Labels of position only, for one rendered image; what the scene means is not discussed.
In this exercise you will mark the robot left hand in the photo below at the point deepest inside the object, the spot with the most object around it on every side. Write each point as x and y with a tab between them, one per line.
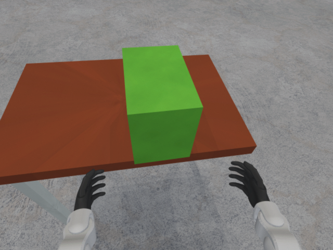
84	198

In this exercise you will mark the robot left forearm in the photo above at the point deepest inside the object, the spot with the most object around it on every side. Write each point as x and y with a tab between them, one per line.
79	233

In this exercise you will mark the table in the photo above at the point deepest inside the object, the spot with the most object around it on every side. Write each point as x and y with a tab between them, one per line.
67	118

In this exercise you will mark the carton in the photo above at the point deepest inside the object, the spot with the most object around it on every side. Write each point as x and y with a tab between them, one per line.
163	106

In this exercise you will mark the robot right hand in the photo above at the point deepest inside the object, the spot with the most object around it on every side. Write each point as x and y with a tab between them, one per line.
252	185

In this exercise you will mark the robot right forearm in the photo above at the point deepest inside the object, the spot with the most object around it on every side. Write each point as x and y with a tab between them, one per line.
273	228

